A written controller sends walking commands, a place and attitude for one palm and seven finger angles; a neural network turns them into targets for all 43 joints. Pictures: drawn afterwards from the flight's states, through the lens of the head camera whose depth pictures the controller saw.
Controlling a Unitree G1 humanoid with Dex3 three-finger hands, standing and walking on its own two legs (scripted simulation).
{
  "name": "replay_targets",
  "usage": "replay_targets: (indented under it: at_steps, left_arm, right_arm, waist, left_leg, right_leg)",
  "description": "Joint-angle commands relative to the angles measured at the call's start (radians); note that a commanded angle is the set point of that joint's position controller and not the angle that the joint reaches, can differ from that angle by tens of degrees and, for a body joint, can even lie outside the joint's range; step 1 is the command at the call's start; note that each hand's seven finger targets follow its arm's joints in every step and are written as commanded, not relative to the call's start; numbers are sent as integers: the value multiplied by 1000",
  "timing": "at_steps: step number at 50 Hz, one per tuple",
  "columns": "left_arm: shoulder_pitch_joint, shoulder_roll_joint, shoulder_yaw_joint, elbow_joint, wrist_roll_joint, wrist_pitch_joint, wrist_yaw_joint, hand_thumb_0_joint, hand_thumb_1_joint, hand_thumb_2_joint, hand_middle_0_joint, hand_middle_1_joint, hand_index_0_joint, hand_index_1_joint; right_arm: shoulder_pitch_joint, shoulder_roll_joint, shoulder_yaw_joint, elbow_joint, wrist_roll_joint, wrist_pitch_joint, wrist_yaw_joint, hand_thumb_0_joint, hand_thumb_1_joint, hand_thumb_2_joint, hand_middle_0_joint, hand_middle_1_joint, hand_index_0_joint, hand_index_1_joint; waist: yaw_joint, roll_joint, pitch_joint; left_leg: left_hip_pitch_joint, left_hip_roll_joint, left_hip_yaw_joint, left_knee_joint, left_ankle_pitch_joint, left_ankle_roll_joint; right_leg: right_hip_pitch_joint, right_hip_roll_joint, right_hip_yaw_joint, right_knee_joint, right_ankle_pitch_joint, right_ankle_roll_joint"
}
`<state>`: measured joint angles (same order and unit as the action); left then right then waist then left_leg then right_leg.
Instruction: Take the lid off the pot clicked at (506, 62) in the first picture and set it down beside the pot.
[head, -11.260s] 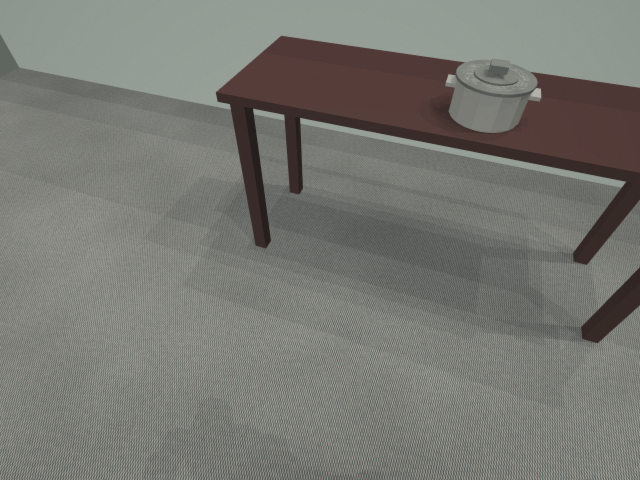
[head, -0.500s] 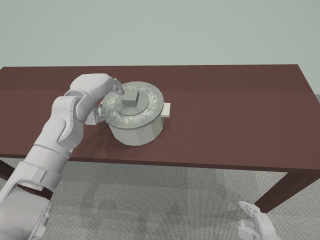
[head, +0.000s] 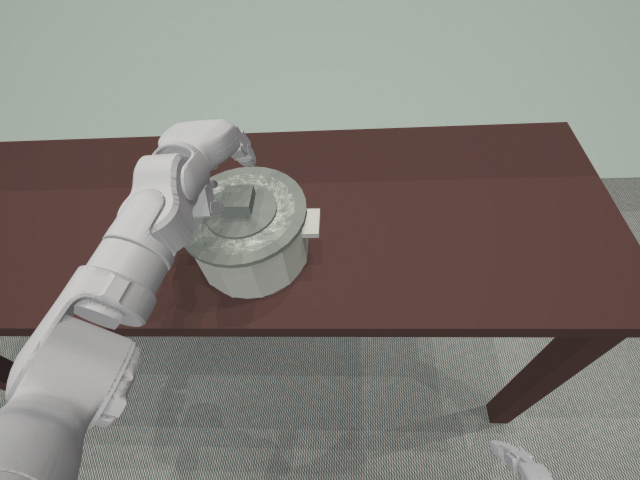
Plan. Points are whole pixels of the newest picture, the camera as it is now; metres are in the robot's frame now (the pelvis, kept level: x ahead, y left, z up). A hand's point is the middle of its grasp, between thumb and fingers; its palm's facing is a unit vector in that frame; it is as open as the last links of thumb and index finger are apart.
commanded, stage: move the open hand above the knob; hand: left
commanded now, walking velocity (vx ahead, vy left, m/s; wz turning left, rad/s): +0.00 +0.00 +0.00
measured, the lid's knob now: (237, 200) +0.48 +0.13 +0.06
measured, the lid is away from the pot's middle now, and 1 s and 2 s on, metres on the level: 0.00 0.00 0.00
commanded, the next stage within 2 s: lower the open fingers around the knob in 0.74 s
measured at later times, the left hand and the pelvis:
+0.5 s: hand (210, 179) +0.46 +0.15 +0.13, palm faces -0.28 -0.06 -0.96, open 10.3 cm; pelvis +0.01 +0.01 +0.00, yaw -1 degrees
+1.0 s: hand (219, 183) +0.45 +0.13 +0.13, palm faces -0.30 -0.05 -0.95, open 10.3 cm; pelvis +0.00 +0.01 +0.00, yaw +0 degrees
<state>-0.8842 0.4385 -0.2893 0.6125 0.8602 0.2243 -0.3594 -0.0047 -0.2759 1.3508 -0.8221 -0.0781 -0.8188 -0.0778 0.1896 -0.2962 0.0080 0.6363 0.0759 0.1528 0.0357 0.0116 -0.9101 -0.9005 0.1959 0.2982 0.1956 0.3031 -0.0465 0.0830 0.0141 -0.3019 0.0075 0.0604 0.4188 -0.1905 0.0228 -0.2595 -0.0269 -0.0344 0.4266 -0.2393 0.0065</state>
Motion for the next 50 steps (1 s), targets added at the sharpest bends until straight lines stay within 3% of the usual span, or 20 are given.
replay_targets:
  at_steps: [1,5,11,13,16,17,19,21,24,25,26,28,30,32,35,37,43,45,47,50]
  left_arm:
    - [-585,204,114,-164,22,-14,46,0,-282,1351,-812,-81,-812,-81]
    - [-492,233,159,-18,20,-13,57,0,-282,1351,-812,-81,-812,-81]
    - [-510,261,173,-136,37,-26,64,0,-282,1351,-812,-81,-812,-81]
    - [-449,275,191,-136,23,-23,59,0,-282,1351,-812,-81,-812,-81]
    - [-452,208,129,-144,21,-7,51,0,-282,1351,-812,-81,-812,-81]
    - [-457,232,153,-180,21,-9,50,0,-282,1351,-812,-81,-812,-81]
    - [-507,202,117,-248,19,-8,49,0,-282,1351,-812,-81,-812,-81]
    - [-492,201,119,-197,21,2,49,0,-282,1351,-812,-81,-812,-81]
    - [-532,213,128,-236,20,0,54,0,-282,1351,-812,-81,-812,-81]
    - [-516,159,82,-212,16,7,55,0,-282,1351,-812,-81,-812,-81]
    - [-544,167,90,-221,21,7,56,0,-282,1351,-812,-81,-812,-81]
    - [-506,183,110,-220,15,9,63,0,-282,1351,-812,-81,-812,-81]
    - [-502,134,72,-187,19,19,65,0,-282,1351,-812,-81,-812,-81]
    - [-493,147,90,-112,25,28,64,0,-282,1351,-812,-81,-812,-81]
    - [-538,152,86,-180,24,26,68,0,-282,1351,-812,-81,-812,-81]
    - [-533,179,112,-152,31,22,67,0,-282,1351,-812,-81,-812,-81]
    - [-520,102,49,-97,21,44,58,0,-282,1351,-812,-81,-812,-81]
    - [-532,152,90,-123,16,43,53,0,-282,1351,-812,-81,-812,-81]
    - [-568,120,58,-191,23,26,45,0,-282,1351,-812,-81,-812,-81]
    - [-471,109,62,-74,14,27,50,0,-282,1351,-812,-81,-812,-81]
  right_arm:
    - [-25,-113,-46,-110,-8,-50,-13,0,-900,-900,200,300,200,300]
    - [-1,-120,-45,-96,-7,-49,-20,0,-900,-900,200,300,200,300]
    - [-11,-117,-52,-126,-12,-55,-17,0,-900,-900,200,300,200,300]
    - [-15,-121,-53,-131,-8,-53,-14,0,-900,-900,200,300,200,300]
    - [-19,-121,-55,-127,-3,-48,-9,0,-900,-900,200,300,200,300]
    - [-20,-123,-57,-132,-4,-48,-8,0,-900,-900,200,300,200,300]
    - [-26,-114,-57,-138,-4,-50,-4,0,-900,-900,200,300,200,300]
    - [-21,-118,-56,-123,-2,-46,-5,0,-900,-900,200,300,200,300]
    - [-26,-117,-55,-118,-3,-46,-6,0,-900,-900,200,300,200,300]
    - [-38,-109,-50,-121,-2,-47,-5,0,-900,-900,200,300,200,300]
    - [-32,-110,-52,-111,-2,-45,-3,0,-900,-900,200,300,200,300]
    - [-41,-110,-49,-118,-3,-45,0,0,-900,-900,200,300,200,300]
    - [-52,-104,-47,-114,-1,-40,1,0,-900,-900,200,300,200,300]
    - [-45,-112,-43,-102,1,-35,0,0,-900,-900,200,300,200,300]
    - [-64,-103,-41,-119,-3,-38,-2,0,-900,-900,200,300,200,300]
    - [-53,-106,-39,-115,-4,-37,-4,0,-900,-900,200,300,200,300]
    - [-61,-102,-39,-110,-1,-31,-2,0,-900,-900,200,300,200,300]
    - [-56,-107,-38,-114,-1,-33,-5,0,-900,-900,200,300,200,300]
    - [-57,-100,-40,-127,-6,-40,-5,0,-900,-900,200,300,200,300]
    - [-42,-104,-38,-110,-1,-34,-7,0,-900,-900,200,300,200,300]
  waist:
    - [-19,-93,-454]
    - [-6,-154,-408]
    - [2,-96,-494]
    - [6,-128,-466]
    - [-7,-107,-415]
    - [-3,-94,-434]
    - [-14,-64,-461]
    - [-18,-94,-423]
    - [-16,-88,-460]
    - [-19,-72,-441]
    - [-20,-94,-449]
    - [-9,-71,-465]
    - [-15,-86,-432]
    - [-15,-134,-399]
    - [-8,-86,-454]
    - [-8,-111,-451]
    - [-18,-102,-394]
    - [-11,-113,-421]
    - [-17,-85,-475]
    - [-17,-147,-368]
  left_leg:
    - [232,-46,-38,10,246,51]
    - [178,-44,-29,0,240,51]
    - [230,-39,-27,20,334,59]
    - [219,-39,-28,18,345,60]
    - [228,-38,-24,10,307,56]
    - [241,-36,-29,15,336,58]
    - [277,-36,-42,23,342,57]
    - [263,-35,-40,18,314,54]
    - [286,-34,-48,21,333,51]
    - [274,-36,-48,22,323,50]
    - [283,-36,-50,18,313,47]
    - [284,-34,-53,21,341,46]
    - [272,-35,-49,18,318,43]
    - [239,-37,-45,11,291,41]
    - [268,-39,-51,16,300,42]
    - [256,-39,-53,15,305,42]
    - [236,-42,-47,9,262,40]
    - [239,-44,-48,6,253,43]
    - [275,-46,-59,19,297,46]
    - [213,-44,-45,6,240,43]
  right_leg:
    - [80,52,15,-19,358,-39]
    - [100,52,7,-17,372,-33]
    - [128,47,23,-8,453,-36]
    - [142,50,14,-12,471,-31]
    - [79,55,5,-23,413,-30]
    - [86,54,7,-25,421,-35]
    - [64,56,8,-18,403,-36]
    - [46,62,-2,-21,381,-35]
    - [53,61,-3,-16,384,-36]
    - [40,60,-3,-11,368,-38]
    - [36,63,-10,-15,362,-37]
    - [54,60,-8,-5,372,-40]
    - [32,61,-15,-7,352,-39]
    - [28,64,-18,-17,345,-38]
    - [51,59,-11,-5,351,-41]
    - [61,60,-10,-12,362,-40]
    - [34,61,-18,-10,332,-38]
    - [61,59,-13,-12,339,-37]
    - [55,58,-8,-9,362,-42]
    - [42,64,-18,-16,332,-35]
